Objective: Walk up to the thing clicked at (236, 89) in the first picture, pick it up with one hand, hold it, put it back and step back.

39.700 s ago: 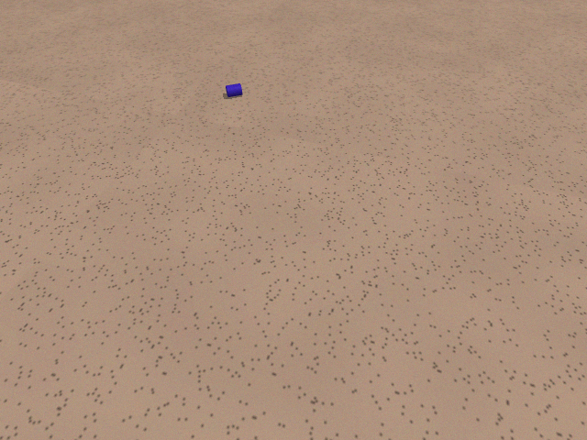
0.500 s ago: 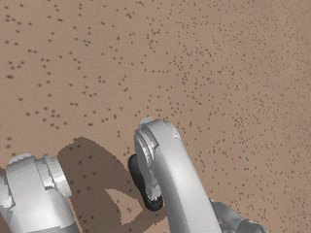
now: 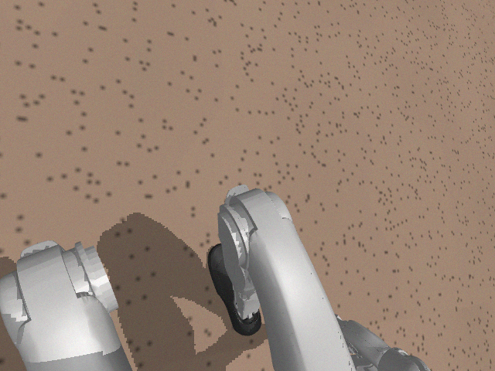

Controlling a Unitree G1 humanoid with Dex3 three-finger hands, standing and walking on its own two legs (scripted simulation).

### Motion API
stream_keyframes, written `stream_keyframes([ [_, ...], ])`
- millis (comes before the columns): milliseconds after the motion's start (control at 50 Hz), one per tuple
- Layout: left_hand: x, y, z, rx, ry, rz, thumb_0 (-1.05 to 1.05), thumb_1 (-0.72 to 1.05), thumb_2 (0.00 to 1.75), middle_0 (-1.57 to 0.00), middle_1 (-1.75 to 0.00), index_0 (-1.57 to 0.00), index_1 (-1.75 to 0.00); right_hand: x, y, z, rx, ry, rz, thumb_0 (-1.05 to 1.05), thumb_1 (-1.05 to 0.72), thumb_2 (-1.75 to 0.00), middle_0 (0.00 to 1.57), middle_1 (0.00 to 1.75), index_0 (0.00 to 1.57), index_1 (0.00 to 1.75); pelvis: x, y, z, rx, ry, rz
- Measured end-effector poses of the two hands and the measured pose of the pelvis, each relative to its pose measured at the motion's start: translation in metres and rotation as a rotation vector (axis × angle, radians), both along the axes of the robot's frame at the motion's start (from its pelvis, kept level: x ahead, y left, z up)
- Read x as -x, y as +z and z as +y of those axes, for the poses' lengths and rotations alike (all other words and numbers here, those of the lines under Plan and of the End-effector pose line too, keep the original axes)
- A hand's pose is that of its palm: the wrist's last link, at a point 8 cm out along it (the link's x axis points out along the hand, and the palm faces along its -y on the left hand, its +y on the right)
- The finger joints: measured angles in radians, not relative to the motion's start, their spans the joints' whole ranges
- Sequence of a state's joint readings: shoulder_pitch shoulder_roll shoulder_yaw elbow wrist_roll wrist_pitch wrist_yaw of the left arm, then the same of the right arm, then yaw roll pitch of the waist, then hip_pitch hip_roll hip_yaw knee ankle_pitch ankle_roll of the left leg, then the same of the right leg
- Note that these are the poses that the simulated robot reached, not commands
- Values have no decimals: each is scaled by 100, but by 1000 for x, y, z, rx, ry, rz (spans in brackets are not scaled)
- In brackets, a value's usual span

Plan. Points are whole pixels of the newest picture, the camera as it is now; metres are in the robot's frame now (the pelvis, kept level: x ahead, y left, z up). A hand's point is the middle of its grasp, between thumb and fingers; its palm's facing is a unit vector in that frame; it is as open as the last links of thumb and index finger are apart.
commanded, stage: open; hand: left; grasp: from above
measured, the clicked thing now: out of the picture +0.43 +0.35 -0.26
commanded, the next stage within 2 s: withdraw in 0.10 s
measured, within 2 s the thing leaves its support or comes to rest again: neither
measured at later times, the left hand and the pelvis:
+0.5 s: hand out of the picture +0.43 +0.36 -0.17, palm faces -0.27 -0.15 -0.95, open 12.6 cm; pelvis +0.00 +0.00 +0.01, yaw +1 degrees
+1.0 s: hand out of the picture +0.40 +0.35 -0.07, palm faces -0.48 -0.12 -0.87, open 13.0 cm; pelvis -0.02 -0.02 +0.06, yaw +7 degrees
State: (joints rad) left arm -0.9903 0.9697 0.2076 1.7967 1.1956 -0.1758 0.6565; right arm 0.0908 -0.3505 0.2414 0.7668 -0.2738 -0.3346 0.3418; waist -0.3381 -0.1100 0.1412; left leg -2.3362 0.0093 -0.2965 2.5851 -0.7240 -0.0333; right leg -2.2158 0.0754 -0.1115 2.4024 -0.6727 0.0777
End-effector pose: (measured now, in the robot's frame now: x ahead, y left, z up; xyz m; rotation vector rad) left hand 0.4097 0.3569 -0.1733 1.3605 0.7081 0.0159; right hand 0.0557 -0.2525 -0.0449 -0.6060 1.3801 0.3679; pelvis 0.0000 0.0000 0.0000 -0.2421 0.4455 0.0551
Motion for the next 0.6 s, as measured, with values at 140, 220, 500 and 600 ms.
stream_keyframes([
  [140,-1,1,-4,6,-18,-12,0,-19,77,-37,-81,-37,-80,1,2,-4,15,-1,-3,0,-90,-90,20,30,20,30,2,1,-1,-3,-1,-3],
  [220,-2,1,-6,7,-20,-17,0,-20,81,-36,-84,-35,-83,4,5,-7,31,-3,-6,0,-90,-90,20,30,20,30,3,0,-2,-5,-1,-8],
  [500,-21,58,0,-61,-113,-152,0,-26,81,-32,-77,-31,-78,-6,1,-9,16,-103,-16,1,-91,-90,20,30,20,30,-4,12,-2,-9,10,62],
  [600,-10,115,13,-121,-144,-102,0,-25,79,-33,-74,-32,-75,-37,-8,-6,-35,-178,-85,1,-91,-90,20,30,20,30,-5,27,-2,-33,31,101],
])
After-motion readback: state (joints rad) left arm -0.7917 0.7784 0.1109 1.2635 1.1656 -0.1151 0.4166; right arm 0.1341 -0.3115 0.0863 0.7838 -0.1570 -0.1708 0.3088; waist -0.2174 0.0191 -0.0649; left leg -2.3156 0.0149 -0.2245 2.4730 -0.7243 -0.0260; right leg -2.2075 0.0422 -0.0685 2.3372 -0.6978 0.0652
